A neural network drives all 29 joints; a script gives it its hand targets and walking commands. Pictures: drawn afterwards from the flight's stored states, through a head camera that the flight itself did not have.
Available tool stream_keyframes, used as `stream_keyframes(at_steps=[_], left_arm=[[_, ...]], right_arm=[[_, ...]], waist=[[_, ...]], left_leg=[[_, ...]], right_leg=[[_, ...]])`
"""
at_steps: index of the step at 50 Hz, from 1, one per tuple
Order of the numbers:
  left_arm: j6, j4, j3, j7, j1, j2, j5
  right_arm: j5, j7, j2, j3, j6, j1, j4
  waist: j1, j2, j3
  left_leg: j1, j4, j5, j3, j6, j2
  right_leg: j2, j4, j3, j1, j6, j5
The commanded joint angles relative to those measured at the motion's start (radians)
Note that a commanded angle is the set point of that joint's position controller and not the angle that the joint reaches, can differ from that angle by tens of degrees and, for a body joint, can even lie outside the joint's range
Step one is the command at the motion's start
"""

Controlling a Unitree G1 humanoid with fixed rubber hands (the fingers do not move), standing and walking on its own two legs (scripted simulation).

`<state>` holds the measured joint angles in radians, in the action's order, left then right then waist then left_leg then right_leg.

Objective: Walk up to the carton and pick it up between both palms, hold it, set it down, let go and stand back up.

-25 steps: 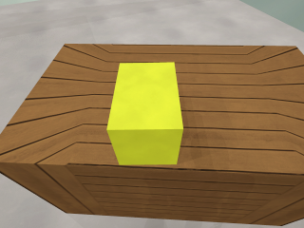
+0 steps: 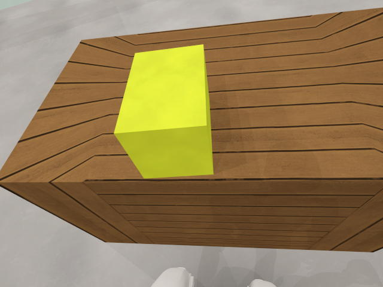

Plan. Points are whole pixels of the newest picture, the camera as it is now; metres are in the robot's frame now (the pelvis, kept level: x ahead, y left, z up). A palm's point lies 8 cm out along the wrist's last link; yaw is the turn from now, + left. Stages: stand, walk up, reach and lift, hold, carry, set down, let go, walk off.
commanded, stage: walk up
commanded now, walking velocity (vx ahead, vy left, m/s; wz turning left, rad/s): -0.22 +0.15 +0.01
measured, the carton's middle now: (173, 112) +0.49 +0.09 +0.05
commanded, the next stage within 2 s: none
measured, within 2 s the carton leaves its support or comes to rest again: neither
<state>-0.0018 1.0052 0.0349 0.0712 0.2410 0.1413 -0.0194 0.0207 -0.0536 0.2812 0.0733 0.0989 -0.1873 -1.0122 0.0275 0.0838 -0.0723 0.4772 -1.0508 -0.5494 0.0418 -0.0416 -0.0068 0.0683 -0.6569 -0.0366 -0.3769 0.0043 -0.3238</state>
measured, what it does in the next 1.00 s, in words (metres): steps on the spot: left foot, then right foot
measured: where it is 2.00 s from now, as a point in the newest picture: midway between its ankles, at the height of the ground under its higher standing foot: outside the picture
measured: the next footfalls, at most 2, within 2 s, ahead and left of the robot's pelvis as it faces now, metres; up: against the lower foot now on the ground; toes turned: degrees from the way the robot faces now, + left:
left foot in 0.36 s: -0.11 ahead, +0.14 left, +0.00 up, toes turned +3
right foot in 0.94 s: +0.09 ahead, -0.07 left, +0.00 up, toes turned -9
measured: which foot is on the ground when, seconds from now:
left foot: up 0.00-0.34, down 0.36-0.96, up 0.98-1.00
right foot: down 0.00-0.36, up 0.38-0.92, down 0.94-1.00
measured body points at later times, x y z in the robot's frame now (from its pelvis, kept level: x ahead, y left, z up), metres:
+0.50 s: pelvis -0.08 +0.07 +0.03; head -0.10 +0.11 +0.48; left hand -0.06 +0.30 -0.15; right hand -0.14 -0.16 -0.11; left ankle -0.15 +0.14 -0.73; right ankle -0.01 -0.11 -0.65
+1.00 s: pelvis +0.02 +0.02 +0.01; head +0.08 +0.01 +0.45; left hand +0.17 +0.22 -0.13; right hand -0.13 -0.14 -0.13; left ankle -0.13 +0.14 -0.70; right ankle +0.05 -0.06 -0.73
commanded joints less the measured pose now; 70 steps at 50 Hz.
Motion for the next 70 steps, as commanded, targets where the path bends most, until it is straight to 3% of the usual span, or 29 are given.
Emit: stream_keyframes(at_steps=[1,4,6,9,13,15,16,17,19,21,23,24,26,27,29,36,38,43,45,46,47,48,49,52,55,56,60,66,70], left_arm=[[0.030,-0.053,0.035,0.010,0.129,0.203,-0.026],[0.013,-0.077,0.031,0.008,0.047,0.223,-0.002],[0.014,-0.059,0.030,-0.003,0.091,0.220,0.007],[0.005,-0.055,0.030,-0.013,0.089,0.238,-0.019],[0.032,-0.038,0.047,-0.035,0.062,0.248,-0.018],[0.043,-0.048,0.049,-0.029,0.014,0.239,-0.017],[0.041,-0.069,0.034,-0.037,0.037,0.169,-0.014],[0.034,-0.097,0.012,-0.038,-0.001,0.074,-0.015],[0.023,-0.108,0.023,-0.069,0.018,0.108,-0.023],[0.012,-0.073,0.038,-0.090,0.042,0.143,-0.005],[0.030,0.050,0.033,-0.091,0.218,0.108,0.000],[0.029,0.070,0.030,-0.097,0.230,0.114,-0.015],[0.034,0.010,0.035,-0.102,0.102,0.139,-0.014],[0.034,0.011,0.026,-0.110,0.039,0.147,-0.009],[0.031,-0.010,0.034,-0.106,-0.016,0.157,-0.010],[-0.009,-0.010,0.007,-0.095,-0.144,0.096,-0.005],[-0.017,-0.052,-0.011,-0.081,-0.208,0.039,0.009],[-0.056,-0.051,-0.017,-0.068,-0.120,0.036,0.002],[-0.065,0.012,0.002,-0.050,0.087,0.092,-0.008],[-0.068,0.040,0.020,-0.043,0.184,0.181,-0.011],[-0.060,0.060,0.019,-0.045,0.249,0.216,0.017],[-0.052,0.056,-0.001,-0.044,0.229,0.170,0.013],[-0.045,0.031,-0.004,-0.041,0.139,0.156,0.022],[-0.040,-0.001,-0.026,-0.020,-0.005,0.089,0.018],[-0.028,-0.025,0.007,-0.002,0.014,0.183,0.020],[-0.027,-0.020,0.016,0.004,0.042,0.203,0.022],[-0.016,-0.036,0.022,0.001,0.003,0.204,0.009],[-0.007,-0.050,0.032,-0.009,0.082,0.208,-0.013],[-0.003,-0.076,0.049,-0.017,0.088,0.257,-0.020]], right_arm=[[0.000,0.038,0.039,0.016,0.005,-0.028,0.070],[0.004,0.047,0.046,0.020,-0.013,-0.048,0.055],[0.026,0.056,0.056,0.019,-0.020,-0.068,0.071],[0.003,0.049,0.021,0.013,-0.014,-0.056,0.087],[-0.016,0.055,-0.015,-0.018,-0.037,-0.177,0.052],[-0.014,0.038,-0.020,-0.018,-0.067,-0.326,-0.027],[0.006,0.034,0.039,-0.012,-0.082,-0.350,-0.034],[0.024,0.028,0.102,-0.005,-0.095,-0.330,-0.003],[-0.009,0.026,0.115,-0.014,-0.101,-0.270,-0.001],[-0.009,0.030,-0.015,-0.059,-0.126,-0.221,0.016],[-0.022,0.028,-0.074,-0.092,-0.145,-0.097,0.019],[-0.018,0.026,0.031,-0.045,-0.148,-0.230,-0.002],[-0.013,0.037,0.025,-0.036,-0.155,-0.344,-0.026],[-0.018,0.040,0.012,-0.038,-0.149,-0.381,-0.040],[-0.017,0.035,-0.039,-0.065,-0.165,-0.444,-0.063],[0.005,0.011,-0.076,-0.064,-0.196,-0.592,-0.124],[0.022,0.010,-0.047,-0.063,-0.191,-0.594,-0.124],[0.011,0.003,-0.062,-0.058,-0.162,-0.534,-0.147],[-0.024,0.013,-0.069,-0.063,-0.169,-0.481,-0.127],[-0.066,0.011,-0.121,-0.082,-0.168,-0.498,-0.102],[-0.082,0.005,-0.144,-0.096,-0.155,-0.496,-0.094],[-0.064,-0.003,-0.127,-0.073,-0.128,-0.483,-0.113],[-0.065,-0.004,-0.124,-0.069,-0.115,-0.498,-0.122],[-0.008,0.004,-0.130,-0.060,-0.087,-0.378,-0.135],[0.016,0.006,-0.071,-0.024,-0.042,-0.354,-0.118],[0.017,0.012,-0.074,-0.021,-0.031,-0.328,-0.110],[0.012,0.029,-0.033,0.005,-0.019,-0.204,-0.027],[0.011,0.054,0.005,0.006,-0.002,-0.076,0.045],[-0.003,0.062,0.034,0.012,-0.001,-0.037,0.086]], waist=[[0.036,-0.469,0.122],[0.001,-0.274,0.164],[0.001,-0.217,0.176],[0.001,-0.332,0.126],[-0.055,-0.506,0.087],[-0.119,-0.235,-0.002],[-0.122,0.101,-0.049],[-0.115,0.272,-0.132],[-0.068,0.185,-0.264],[-0.016,0.180,-0.239],[0.091,0.055,-0.147],[0.031,0.099,-0.015],[-0.025,0.149,-0.066],[-0.058,0.170,-0.134],[-0.058,0.050,-0.209],[-0.120,0.059,-0.032],[-0.133,0.126,-0.051],[-0.076,0.142,-0.064],[0.014,0.057,0.107],[0.041,-0.095,0.222],[0.072,-0.198,0.363],[0.046,-0.136,0.362],[0.020,-0.192,0.332],[-0.045,-0.174,0.073],[-0.023,-0.186,-0.007],[-0.013,-0.152,-0.003],[-0.010,-0.246,0.038],[0.002,-0.353,0.039],[0.012,-0.338,0.105]], left_leg=[[0.097,-0.296,0.077,0.142,-0.016,-0.048],[0.111,-0.309,0.174,0.061,-0.039,-0.080],[0.099,-0.278,0.209,0.000,-0.049,-0.048],[-0.019,0.034,0.151,-0.036,-0.072,-0.014],[-0.399,0.513,0.015,-0.112,0.003,-0.001],[-0.570,0.746,0.143,-0.165,-0.003,-0.039],[-0.520,0.863,-0.053,0.088,0.009,0.148],[-0.341,0.995,-0.260,0.390,0.014,0.369],[-0.161,1.122,-0.350,0.445,0.066,0.407],[-0.141,1.050,-0.047,0.259,0.035,0.252],[-0.233,0.842,0.837,0.019,-0.028,0.157],[-0.438,0.841,0.732,0.014,-0.044,0.158],[-0.422,0.965,0.094,0.126,-0.016,0.222],[-0.348,1.014,0.020,0.162,-0.038,0.244],[-0.303,0.997,0.170,0.217,-0.039,0.306],[-0.691,0.797,0.984,0.074,0.100,0.285],[-0.637,0.774,1.026,0.054,0.150,0.300],[-0.509,0.632,1.265,-0.055,0.113,0.197],[-0.364,0.458,1.079,-0.030,0.070,0.177],[-0.135,0.339,0.692,-0.032,0.028,0.128],[-0.068,0.134,-0.040,-0.083,0.017,0.029],[-0.138,0.108,-0.132,-0.037,0.024,0.051],[-0.172,0.091,-0.133,-0.014,0.017,0.051],[-0.179,0.136,-0.009,-0.005,0.016,0.053],[-0.107,0.112,0.095,-0.050,-0.014,0.042],[-0.060,0.047,0.103,-0.052,-0.020,0.049],[-0.059,-0.008,0.194,0.001,-0.027,0.056],[0.066,-0.127,0.193,0.026,-0.045,0.006],[0.034,-0.106,0.186,0.053,-0.053,-0.009]], right_leg=[[0.283,0.253,0.273,0.114,0.129,0.670],[0.187,0.313,0.158,0.170,0.070,0.295],[0.195,0.380,0.207,0.181,0.081,0.018],[0.202,0.420,0.237,0.132,0.104,-0.055],[0.156,0.521,0.216,-0.101,0.076,-0.456],[0.021,0.252,0.045,-0.260,0.029,-0.477],[-0.020,-0.019,0.000,-0.350,0.019,-0.378],[-0.033,-0.183,0.021,-0.414,-0.017,-0.199],[0.003,-0.220,0.087,-0.411,-0.015,-0.032],[-0.010,-0.274,0.051,-0.245,-0.032,0.061],[-0.034,-0.265,0.033,-0.094,-0.034,0.115],[-0.074,-0.385,-0.052,-0.180,-0.025,0.113],[-0.023,-0.368,-0.006,-0.277,-0.036,0.146],[-0.014,-0.352,-0.012,-0.292,-0.041,0.186],[-0.006,-0.319,0.033,-0.293,-0.038,0.250],[-0.040,-0.156,-0.059,-0.335,-0.036,0.131],[-0.027,-0.064,-0.055,-0.278,-0.028,0.062],[-0.111,0.147,-0.159,-0.021,-0.004,0.076],[-0.035,0.314,-0.084,0.348,0.029,0.412],[0.135,0.163,0.057,0.653,0.065,1.013],[0.323,0.122,0.201,0.766,0.165,1.481],[0.357,0.174,0.211,0.620,0.206,1.413],[0.356,0.211,0.187,0.514,0.236,1.276],[0.241,0.326,0.068,0.277,0.170,1.012],[0.301,0.368,0.183,0.249,0.069,0.719],[0.347,0.347,0.198,0.256,0.098,0.837],[0.288,0.427,0.136,0.119,0.110,0.303],[0.270,0.272,0.071,0.180,0.126,0.785],[0.286,0.298,0.109,0.156,0.142,0.538]])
